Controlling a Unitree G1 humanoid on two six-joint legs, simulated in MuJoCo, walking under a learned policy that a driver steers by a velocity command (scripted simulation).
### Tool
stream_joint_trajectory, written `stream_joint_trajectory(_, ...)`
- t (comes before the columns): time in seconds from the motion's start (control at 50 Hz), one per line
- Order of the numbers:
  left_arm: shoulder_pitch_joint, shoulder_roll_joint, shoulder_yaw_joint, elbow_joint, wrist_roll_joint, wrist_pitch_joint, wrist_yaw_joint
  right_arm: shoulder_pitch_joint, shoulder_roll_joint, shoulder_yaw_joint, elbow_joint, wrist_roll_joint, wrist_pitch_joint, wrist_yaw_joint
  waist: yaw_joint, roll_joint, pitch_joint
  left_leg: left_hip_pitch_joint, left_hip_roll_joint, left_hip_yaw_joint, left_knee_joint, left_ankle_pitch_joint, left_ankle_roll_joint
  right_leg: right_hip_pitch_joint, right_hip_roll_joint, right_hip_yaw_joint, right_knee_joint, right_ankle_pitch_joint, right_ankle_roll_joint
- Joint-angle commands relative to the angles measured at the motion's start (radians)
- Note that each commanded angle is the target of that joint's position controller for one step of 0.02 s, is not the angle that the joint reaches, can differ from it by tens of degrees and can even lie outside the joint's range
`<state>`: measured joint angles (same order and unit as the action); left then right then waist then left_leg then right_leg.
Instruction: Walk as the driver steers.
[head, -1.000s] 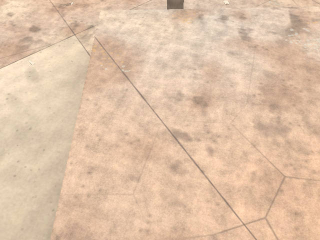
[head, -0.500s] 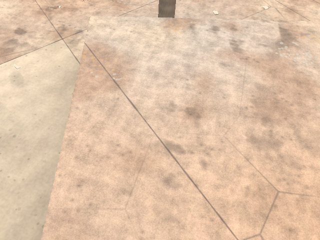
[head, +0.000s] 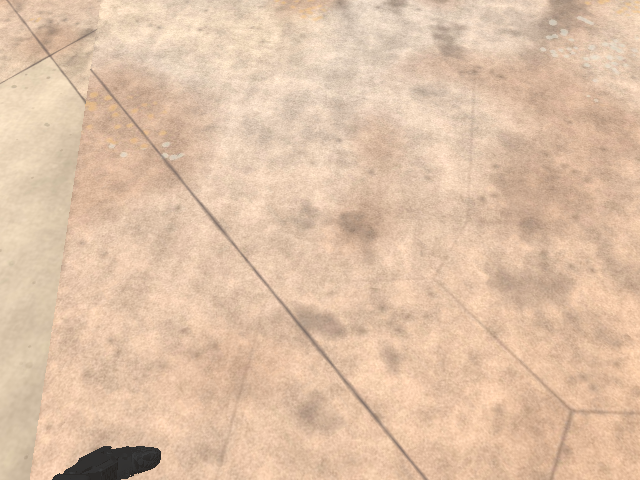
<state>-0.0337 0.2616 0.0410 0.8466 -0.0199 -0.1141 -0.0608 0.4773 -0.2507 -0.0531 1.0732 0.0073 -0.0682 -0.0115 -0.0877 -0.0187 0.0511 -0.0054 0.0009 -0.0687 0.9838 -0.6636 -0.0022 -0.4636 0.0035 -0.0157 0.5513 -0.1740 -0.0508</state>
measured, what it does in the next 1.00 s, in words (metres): walks ahead: left foot, then right foot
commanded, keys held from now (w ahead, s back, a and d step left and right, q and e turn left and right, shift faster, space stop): w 1.00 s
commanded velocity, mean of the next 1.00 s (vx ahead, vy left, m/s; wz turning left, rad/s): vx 0.50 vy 0.00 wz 0.00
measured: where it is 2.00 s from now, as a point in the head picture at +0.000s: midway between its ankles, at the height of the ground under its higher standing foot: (337, 204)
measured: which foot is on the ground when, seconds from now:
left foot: up 0.00-0.42, down 0.44-1.00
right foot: down 0.00-0.46, up 0.48-0.96, down 0.98-1.00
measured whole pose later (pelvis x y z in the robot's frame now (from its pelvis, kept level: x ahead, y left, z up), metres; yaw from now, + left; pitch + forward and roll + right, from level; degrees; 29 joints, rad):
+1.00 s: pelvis +0.60 -0.06 +0.00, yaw +0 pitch +2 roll +1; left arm 0.01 0.25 0.05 0.87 -0.01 -0.10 -0.03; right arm 0.39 -0.27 -0.06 1.00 0.01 -0.06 -0.01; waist -0.06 0.00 0.02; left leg -0.02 0.01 0.02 0.49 -0.42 0.00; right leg -0.47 -0.02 -0.03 0.52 -0.09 -0.05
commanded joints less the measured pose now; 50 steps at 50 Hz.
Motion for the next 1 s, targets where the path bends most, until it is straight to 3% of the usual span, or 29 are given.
stream_joint_trajectory(0.02, 0.479, 0.206, 0.065, 0.109, -0.002, 0.021, 0.006, 0.017, -0.086, -0.002, -0.099, 0.075, -0.070, 0.002, 0.206, -0.127, -0.374, -0.775, -0.006, -0.088, 0.540, 0.068, 0.020, 0.949, -0.393, 0.659, -0.181, 0.140, -0.289)
stream_joint_trajectory(0.04, 0.335, 0.156, 0.050, 0.073, 0.001, 0.012, 0.012, -0.127, -0.130, -0.006, -0.145, 0.064, -0.074, -0.010, 0.187, -0.020, -0.208, -0.762, 0.043, -0.031, 0.488, 0.174, 0.025, 0.727, -0.346, 0.527, -0.225, 0.224, -0.243)
stream_joint_trajectory(0.06, 0.243, 0.131, 0.037, 0.045, 0.020, 0.000, 0.010, -0.144, -0.132, -0.013, -0.141, 0.044, -0.066, -0.019, 0.139, 0.052, -0.140, -0.705, 0.083, -0.020, 0.437, 0.261, 0.017, 0.553, -0.331, 0.444, -0.243, 0.362, -0.236)
stream_joint_trajectory(0.08, 0.211, 0.121, 0.037, 0.043, 0.034, -0.010, 0.006, -0.112, -0.106, -0.014, -0.140, 0.018, -0.054, -0.019, 0.096, 0.031, -0.137, -0.629, 0.121, -0.033, 0.389, 0.311, 0.021, 0.455, -0.309, 0.393, -0.244, 0.472, -0.234)
stream_joint_trajectory(0.1, 0.213, 0.070, 0.023, 0.059, 0.032, -0.016, 0.002, -0.100, -0.086, -0.019, -0.135, 0.010, -0.045, -0.013, 0.073, 0.005, -0.121, -0.579, 0.146, -0.046, 0.313, 0.364, 0.035, 0.395, -0.261, 0.313, -0.268, 0.496, -0.198)
stream_joint_trajectory(0.12, 0.230, 0.065, 0.022, 0.076, 0.023, -0.017, 0.007, -0.103, -0.052, -0.016, -0.145, 0.012, -0.039, -0.011, 0.062, -0.033, -0.084, -0.562, 0.150, -0.028, 0.228, 0.388, 0.032, 0.343, -0.227, 0.245, -0.301, 0.505, -0.180)
stream_joint_trajectory(0.2, 0.270, 0.115, 0.027, 0.101, 0.021, -0.004, 0.048, -0.261, -0.042, -0.013, -0.227, -0.004, -0.037, -0.002, 0.067, -0.049, -0.010, -0.583, 0.137, 0.039, -0.095, 0.565, 0.006, 0.268, -0.174, 0.123, -0.373, 0.605, -0.171)
stream_joint_trajectory(0.26, 0.344, 0.129, 0.029, 0.125, 0.010, 0.006, 0.065, -0.415, -0.020, 0.001, -0.272, -0.001, -0.040, 0.016, 0.118, -0.030, 0.001, -0.520, 0.079, 0.092, -0.338, 0.771, 0.021, 0.285, -0.135, 0.066, -0.396, 0.567, -0.120)
stream_joint_trajectory(0.32, 0.436, 0.131, 0.029, 0.164, -0.001, 0.022, 0.075, -0.522, -0.030, 0.004, -0.316, 0.010, -0.038, 0.031, 0.146, -0.014, 0.026, -0.549, 0.050, 0.094, -0.434, 0.812, 0.039, 0.401, -0.172, 0.078, -0.398, 0.501, -0.113)
stream_joint_trajectory(0.36, 0.458, 0.137, 0.033, 0.179, 0.003, 0.035, 0.076, -0.555, -0.044, 0.001, -0.337, 0.009, -0.039, 0.040, 0.137, -0.011, 0.033, -0.586, 0.039, 0.087, -0.463, 0.739, 0.067, 0.504, -0.205, 0.087, -0.350, 0.540, -0.120)
stream_joint_trajectory(0.4, 0.437, 0.157, 0.040, 0.171, 0.010, 0.046, 0.078, -0.504, -0.083, -0.014, -0.332, 0.008, -0.040, 0.045, 0.087, -0.032, -0.021, -0.509, 0.004, 0.102, -0.469, 0.644, 0.098, 0.581, -0.226, 0.089, -0.248, 0.755, -0.110)
stream_joint_trajectory(0.42, 0.419, 0.165, 0.042, 0.164, 0.014, 0.053, 0.078, -0.424, -0.115, -0.030, -0.313, 0.008, -0.040, 0.044, 0.039, -0.051, -0.079, -0.401, -0.024, 0.122, -0.470, 0.610, 0.116, 0.592, -0.219, 0.082, -0.145, 0.893, -0.101)
stream_joint_trajectory(0.44, 0.391, 0.155, 0.036, 0.151, 0.019, 0.060, 0.076, -0.266, -0.154, -0.050, -0.266, 0.006, -0.038, 0.040, -0.040, -0.041, -0.169, -0.185, -0.025, 0.121, -0.488, 0.657, 0.147, 0.526, -0.177, 0.056, 0.044, 0.911, -0.079)
stream_joint_trajectory(0.46, 0.394, 0.128, 0.021, 0.130, 0.033, 0.058, 0.074, -0.089, -0.213, -0.066, -0.231, -0.005, -0.033, 0.032, -0.090, 0.040, -0.297, 0.121, 0.142, -0.082, -0.467, 0.681, 0.213, 0.308, -0.112, 0.032, 0.338, 0.603, -0.056)
stream_joint_trajectory(0.48, 0.553, -0.014, -0.018, 0.147, 0.027, 0.040, 0.055, -0.043, -0.251, -0.072, -0.210, -0.007, -0.031, 0.038, -0.003, 0.295, -0.437, 0.447, 0.392, -0.582, -0.560, 0.529, 0.405, -0.076, 0.083, 0.046, 0.713, -0.283, 0.002)
stream_joint_trajectory(0.5, 0.482, 0.094, 0.003, 0.151, 0.007, 0.015, 0.046, -0.065, -0.151, -0.046, -0.212, 0.006, -0.030, 0.037, -0.037, 0.177, -0.383, 0.411, 0.361, -0.644, -0.649, 0.393, 0.364, -0.188, 0.044, 0.159, 0.799, -0.409, -0.020)
stream_joint_trajectory(0.52, 0.371, 0.148, 0.021, 0.108, -0.023, -0.001, 0.044, -0.176, -0.128, -0.036, -0.231, 0.007, -0.034, 0.033, -0.011, 0.147, -0.200, 0.244, 0.336, -0.489, -0.693, 0.405, 0.317, -0.248, -0.008, 0.137, 0.783, -0.322, -0.028)
stream_joint_trajectory(0.54, 0.310, 0.142, 0.022, 0.094, -0.025, -0.006, 0.050, -0.256, -0.110, -0.029, -0.246, -0.001, -0.038, 0.035, 0.020, 0.043, -0.113, 0.083, 0.298, -0.383, -0.732, 0.487, 0.290, -0.217, -0.058, 0.113, 0.726, -0.236, -0.025)
stream_joint_trajectory(0.56, 0.293, 0.131, 0.029, 0.095, -0.010, -0.001, 0.057, -0.293, -0.092, -0.023, -0.249, -0.010, -0.043, 0.039, 0.051, 0.013, -0.062, -0.030, 0.266, -0.303, -0.761, 0.578, 0.272, -0.180, -0.088, 0.101, 0.664, -0.189, -0.015)
stream_joint_trajectory(0.58, 0.320, 0.111, 0.030, 0.100, -0.003, 0.010, 0.060, -0.304, -0.081, -0.018, -0.245, -0.019, -0.047, 0.041, 0.086, 0.042, -0.066, -0.101, 0.240, -0.247, -0.789, 0.618, 0.258, -0.110, -0.115, 0.106, 0.629, -0.155, -0.008)
stream_joint_trajectory(0.64, 0.323, 0.057, 0.025, 0.097, 0.006, 0.040, 0.067, -0.279, -0.101, -0.022, -0.222, -0.010, -0.051, 0.040, 0.110, 0.067, -0.051, -0.194, 0.216, -0.154, -0.856, 0.645, 0.265, -0.078, -0.141, 0.082, 0.510, -0.114, 0.024)
stream_joint_trajectory(0.72, 0.165, 0.061, 0.026, 0.040, 0.020, 0.039, 0.067, -0.208, -0.145, -0.032, -0.190, -0.006, -0.043, 0.015, 0.072, 0.063, -0.013, -0.175, 0.193, -0.078, -0.892, 0.630, 0.243, -0.169, -0.148, 0.066, 0.270, 0.113, 0.059)
stream_joint_trajectory(0.78, 0.068, 0.044, 0.019, 0.015, 0.015, 0.032, 0.060, -0.156, -0.154, -0.034, -0.163, 0.003, -0.037, 0.007, 0.042, 0.070, -0.006, -0.166, 0.162, -0.012, -0.877, 0.637, 0.208, -0.116, -0.110, 0.036, 0.096, 0.251, 0.065)
stream_joint_trajectory(0.88, -0.044, 0.061, 0.013, -0.033, 0.001, 0.023, 0.039, -0.083, -0.162, -0.039, -0.114, 0.014, -0.022, 0.006, 0.017, 0.088, 0.024, -0.033, 0.228, -0.026, -0.817, 0.624, 0.194, -0.128, -0.088, 0.036, -0.019, 0.198, 0.039)
stream_joint_trajectory(0.92, -0.021, 0.088, 0.020, -0.039, -0.001, 0.014, 0.029, -0.092, -0.177, -0.045, -0.110, 0.015, -0.011, 0.001, 0.045, 0.100, 0.013, 0.019, 0.260, -0.043, -0.768, 0.681, 0.176, -0.088, -0.078, 0.032, -0.047, 0.123, 0.010)
stream_joint_trajectory(0.94, 0.028, 0.106, 0.029, -0.028, -0.001, 0.010, 0.027, -0.110, -0.184, -0.047, -0.113, 0.016, -0.005, 0.000, 0.080, 0.110, -0.012, 0.027, 0.258, -0.035, -0.713, 0.782, 0.163, -0.014, -0.060, 0.013, -0.062, 0.094, -0.006)
stream_joint_trajectory(0.96, 0.144, 0.135, 0.048, 0.008, 0.001, 0.008, 0.029, -0.128, -0.174, -0.042, -0.119, 0.015, 0.000, -0.001, 0.140, 0.103, -0.077, 0.012, 0.218, 0.001, -0.580, 0.932, 0.141, 0.139, -0.030, -0.014, -0.084, 0.087, -0.029)
stream_joint_trajectory(0.98, 0.326, 0.197, 0.074, 0.060, 0.008, 0.008, 0.036, -0.123, -0.138, -0.027, -0.133, 0.003, 0.003, -0.003, 0.206, 0.057, -0.206, -0.099, 0.159, 0.051, -0.343, 0.908, 0.109, 0.402, -0.086, 0.047, -0.055, 0.106, -0.073)
stream_joint_trajectory(1.0, 0.465, 0.303, 0.102, 0.089, 0.022, 0.016, 0.039, -0.020, -0.037, 0.005, -0.152, -0.004, -0.011, 0.005, 0.194, -0.171, -0.359, -0.493, 0.010, 0.127, 0.054, 0.570, 0.027, 0.799, -0.333, 0.454, -0.096, -0.013, -0.223)
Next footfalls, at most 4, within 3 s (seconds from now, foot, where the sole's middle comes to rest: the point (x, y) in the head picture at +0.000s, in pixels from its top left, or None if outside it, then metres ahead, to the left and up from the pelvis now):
0.44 left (277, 458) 0.48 0.08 -0.76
0.98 right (381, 326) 0.75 -0.17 -0.76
1.52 left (277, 224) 1.07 0.05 -0.76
2.04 right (395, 164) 1.25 -0.28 -0.76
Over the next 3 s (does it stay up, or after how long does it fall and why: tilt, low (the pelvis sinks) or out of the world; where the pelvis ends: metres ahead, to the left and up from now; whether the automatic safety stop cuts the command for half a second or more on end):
stays up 1.37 -0.28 0.01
